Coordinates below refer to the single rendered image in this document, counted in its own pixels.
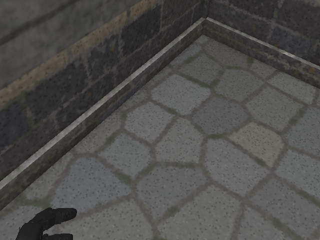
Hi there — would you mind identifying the left robot hand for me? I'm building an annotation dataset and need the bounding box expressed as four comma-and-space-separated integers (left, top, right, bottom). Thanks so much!
15, 207, 77, 240

